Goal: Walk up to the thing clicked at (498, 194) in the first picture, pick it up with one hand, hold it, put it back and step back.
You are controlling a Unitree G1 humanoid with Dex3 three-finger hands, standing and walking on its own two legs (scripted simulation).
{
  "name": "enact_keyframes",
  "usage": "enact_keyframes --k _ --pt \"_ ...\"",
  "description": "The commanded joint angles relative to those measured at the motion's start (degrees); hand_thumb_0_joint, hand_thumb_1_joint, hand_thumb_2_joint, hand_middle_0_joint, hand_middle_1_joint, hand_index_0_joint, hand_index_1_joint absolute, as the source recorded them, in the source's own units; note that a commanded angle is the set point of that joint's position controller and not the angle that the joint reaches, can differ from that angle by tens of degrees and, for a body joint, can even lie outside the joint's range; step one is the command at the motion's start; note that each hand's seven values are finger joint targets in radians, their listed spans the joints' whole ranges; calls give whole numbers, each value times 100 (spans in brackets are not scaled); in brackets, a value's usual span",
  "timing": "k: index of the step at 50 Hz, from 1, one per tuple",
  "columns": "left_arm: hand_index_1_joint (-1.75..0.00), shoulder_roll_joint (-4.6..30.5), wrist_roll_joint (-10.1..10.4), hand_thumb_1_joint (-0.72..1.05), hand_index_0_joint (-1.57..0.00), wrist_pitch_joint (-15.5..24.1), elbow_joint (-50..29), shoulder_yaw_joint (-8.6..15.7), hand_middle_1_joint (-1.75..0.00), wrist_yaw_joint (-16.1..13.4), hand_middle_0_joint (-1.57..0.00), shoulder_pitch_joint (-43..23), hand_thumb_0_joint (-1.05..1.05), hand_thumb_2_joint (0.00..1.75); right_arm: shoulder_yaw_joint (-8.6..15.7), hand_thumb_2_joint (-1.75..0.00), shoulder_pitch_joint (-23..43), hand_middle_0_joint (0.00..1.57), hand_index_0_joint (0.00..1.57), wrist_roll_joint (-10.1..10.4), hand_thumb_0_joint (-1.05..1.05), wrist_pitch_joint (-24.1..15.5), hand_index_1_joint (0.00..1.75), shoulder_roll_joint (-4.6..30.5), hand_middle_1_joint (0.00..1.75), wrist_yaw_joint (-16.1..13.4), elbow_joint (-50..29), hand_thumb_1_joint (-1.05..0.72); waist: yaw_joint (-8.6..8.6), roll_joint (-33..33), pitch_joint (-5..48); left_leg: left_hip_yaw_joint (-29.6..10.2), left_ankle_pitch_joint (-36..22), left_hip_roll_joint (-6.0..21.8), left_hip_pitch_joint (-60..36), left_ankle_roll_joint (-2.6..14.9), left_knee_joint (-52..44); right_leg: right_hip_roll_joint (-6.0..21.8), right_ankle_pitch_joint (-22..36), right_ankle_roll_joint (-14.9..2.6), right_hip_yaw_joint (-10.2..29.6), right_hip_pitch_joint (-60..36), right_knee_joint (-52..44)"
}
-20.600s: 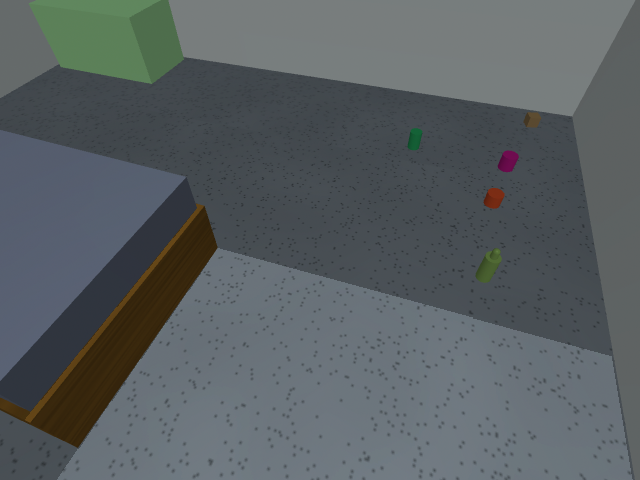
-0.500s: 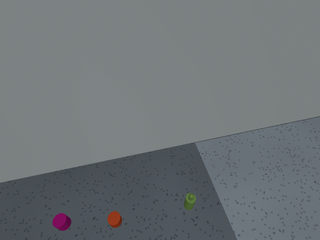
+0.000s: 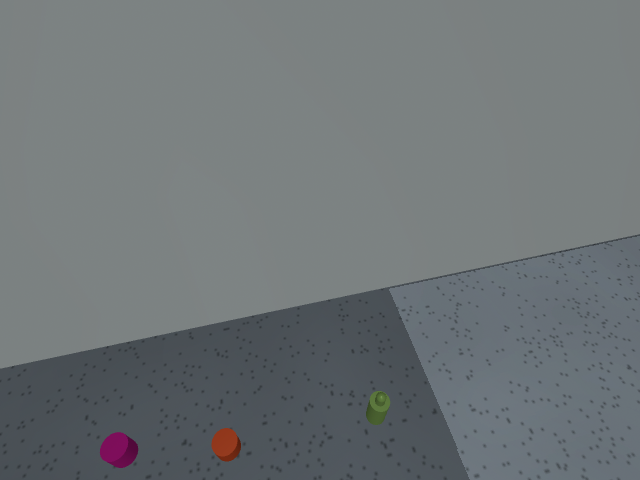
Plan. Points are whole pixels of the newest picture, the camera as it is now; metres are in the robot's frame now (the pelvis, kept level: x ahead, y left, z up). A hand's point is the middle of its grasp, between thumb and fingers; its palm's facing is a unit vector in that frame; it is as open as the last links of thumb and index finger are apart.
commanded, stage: rise first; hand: left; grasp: from above
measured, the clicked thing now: (226, 444) +0.34 +0.29 -0.75
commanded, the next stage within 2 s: none
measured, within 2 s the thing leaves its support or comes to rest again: neither
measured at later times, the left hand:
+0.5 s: hand out of the picture +0.14 +0.26 -0.20, palm faces -0.08 -0.92 -0.39, open 12.0 cm
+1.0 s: hand out of the picture +0.14 +0.30 -0.31, palm faces -0.31 -0.76 -0.58, open 13.9 cm
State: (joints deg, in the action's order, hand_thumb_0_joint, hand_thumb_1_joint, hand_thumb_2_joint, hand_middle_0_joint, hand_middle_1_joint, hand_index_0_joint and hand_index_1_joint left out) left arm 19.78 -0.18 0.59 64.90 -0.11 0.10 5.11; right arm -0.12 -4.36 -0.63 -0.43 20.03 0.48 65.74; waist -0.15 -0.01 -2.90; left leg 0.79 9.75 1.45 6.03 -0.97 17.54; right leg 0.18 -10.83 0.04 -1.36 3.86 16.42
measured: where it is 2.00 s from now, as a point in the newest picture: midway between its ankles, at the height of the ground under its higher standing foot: outside the picture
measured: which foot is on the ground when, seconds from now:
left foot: down 0.00-1.00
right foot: down 0.00-1.00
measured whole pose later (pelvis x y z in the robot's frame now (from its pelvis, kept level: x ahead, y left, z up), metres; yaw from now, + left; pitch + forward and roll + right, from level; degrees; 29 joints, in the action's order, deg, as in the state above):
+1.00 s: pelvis -0.04 +0.01 -0.17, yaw +0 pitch +26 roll -2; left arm 23.1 -24.9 -0.7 35.8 9.3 -0.4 4.5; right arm 1.9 -7.0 -0.4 -10.1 15.2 0.9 32.2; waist -0.7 -0.8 9.6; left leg -1.3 34.6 1.6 75.0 0.0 83.6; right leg 0.8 -36.4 0.5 -2.0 71.9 82.5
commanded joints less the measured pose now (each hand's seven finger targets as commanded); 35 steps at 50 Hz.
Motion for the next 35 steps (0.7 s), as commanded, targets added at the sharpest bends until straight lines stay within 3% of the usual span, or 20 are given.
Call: enact_keyframes --k 1,4,5,6,7,8,10,11,12,13,18,22,25,26,27,28,29,31,32,35 --pt "-30 1256 -23 90 -20 129 -315 252 -30 -60 -20 -190 0 90 208 -90 233 20 20 14 0 -129 30 1210 30 -100 -361 -90 -9 27 510 -497 -1096 659 -209 151 -148 779 1080 -68 525 58 -213" --pt "-30 1228 -42 90 -20 126 -311 241 -30 -59 -20 -176 0 90 200 -90 252 20 20 25 0 -127 30 1213 30 -96 -358 -90 5 39 480 -524 -979 664 -171 175 -188 784 961 -61 523 76 -245" --pt "-38 1262 -38 82 -12 129 -319 256 -38 -61 -12 -194 0 98 211 -93 223 20 20 18 0 -129 31 1220 31 -97 -378 -97 -4 -2 554 -522 -1105 676 -214 188 -169 796 1062 -76 515 -3 -214" --pt "-46 415 200 74 -14 649 -2329 351 -46 -130 -20 -2204 0 103 26 -92 -167 20 20 344 0 -404 30 274 30 -200 -1987 -98 -747 261 103 177 -337 -148 574 184 291 14 780 -44 115 1437 274" --pt "-54 647 193 66 -15 577 -1811 439 -54 -169 -19 -2616 0 99 65 -91 -444 20 20 365 0 -393 30 440 30 -243 -1650 -92 -521 35 292 135 -251 -168 531 203 372 30 598 -30 48 1187 336" --pt "-62 1135 30 58 -16 344 -813 749 -62 -169 -18 -1461 0 94 193 -90 -685 20 20 369 0 -324 30 626 30 -294 -1677 -90 -351 -139 267 147 -177 -142 697 200 490 -8 413 -58 -3 1218 427" --pt "-78 1255 -201 42 -11 264 -580 882 -78 -5 -11 -1589 0 95 311 -89 -786 20 20 278 0 -332 30 582 30 -270 -1944 -87 -281 -294 626 95 -189 -161 1062 229 961 -11 374 -77 -20 1495 864" --pt "-86 1435 -346 34 -11 319 -675 1110 -86 38 -9 -1361 0 93 422 -89 -844 20 20 187 0 -367 30 576 30 -261 -2125 -86 -102 -167 1212 98 -375 -184 1098 216 1200 21 567 -87 13 1370 1152" --pt "-92 1330 -466 26 -9 280 -512 1189 -94 72 -6 -612 0 94 477 -90 -1030 20 20 142 0 -380 30 539 30 -236 -2194 -88 44 -17 1580 104 -627 -239 1240 182 1428 38 807 -97 24 1277 1406" --pt "-98 1155 -531 18 -9 249 -613 1116 -102 107 -5 -372 0 94 492 -90 -1061 20 20 144 0 -387 30 506 30 -205 -2396 -91 113 63 1686 104 -705 -255 1337 158 1526 20 822 -121 24 1321 1562" --pt "-105 1044 -843 -22 -6 -159 -1455 1148 -106 -34 -5 -457 0 99 556 -90 -926 20 20 192 0 -374 30 452 30 -165 -3071 -88 49 191 1739 58 -675 -233 1614 142 1850 -61 639 -127 -15 1766 1840" --pt "-106 969 -1016 -50 -6 -355 -1575 1230 -106 -123 -6 -228 0 99 556 -89 -914 20 20 169 0 -458 30 404 30 -127 -3339 -87 13 9 1481 12 -154 -178 2335 143 2385 -108 27 -129 -69 2482 2340" --pt "-106 944 -1126 -52 -7 -274 -2363 1219 -106 -129 -7 -383 0 98 583 -89 -953 20 20 128 0 -583 30 329 30 -120 -3527 -86 -30 257 1774 -27 47 -118 2646 132 2852 -110 -184 -139 -58 3043 2868" --pt "-105 1018 -1149 -53 -6 -250 -2506 1319 -105 -148 -6 -322 0 99 593 -89 -963 20 20 115 0 -626 30 347 30 -112 -3560 -85 -31 294 1825 -75 132 -85 2728 118 2952 -130 -304 -146 -72 3193 3031" --pt "-106 981 -1212 -52 -7 -297 -2300 1351 -106 -150 -7 128 0 98 559 -89 -947 20 20 119 0 -652 30 304 30 -110 -3588 -86 12 304 1781 -102 155 -70 2901 114 3072 -132 -350 -152 -95 3339 3201" --pt "-106 906 -1239 -53 -6 -249 -2923 1224 -106 -139 -6 -59 0 99 602 -89 -949 20 20 108 0 -683 30 313 30 -110 -3696 -86 -57 351 1938 -140 248 -55 2937 120 3164 -139 -430 -157 -85 3489 3311" --pt "-106 1014 -1293 -53 -6 -246 -3144 1309 -105 -149 -7 -48 0 99 606 -89 -892 20 20 112 0 -713 30 299 30 -127 -3770 -87 -20 391 2073 -152 289 -54 2950 124 3239 -136 -465 -157 -78 3547 3390" --pt "-107 923 -1355 -53 -7 -354 -3038 1326 -107 -148 -7 564 0 98 599 -90 -959 20 20 105 0 -752 30 297 30 -138 -3756 -89 -48 373 2169 -164 140 -21 3071 128 3458 -140 -388 -152 -92 3704 3624" --pt "-106 928 -1355 -51 -8 -351 -3653 1244 -107 -132 -8 342 0 97 625 -90 -890 20 20 94 0 -775 30 313 30 -139 -3867 -90 -76 456 2263 -192 87 -1 3108 121 3545 -151 -397 -152 -92 3872 3738" --pt "-107 873 -1472 -51 -8 -487 -3867 1233 -107 -123 -8 681 0 96 610 -90 -849 20 20 88 0 -833 30 306 30 -147 -3930 -91 -128 405 2369 -253 106 20 3325 129 3832 -148 -458 -146 -118 4185 4006"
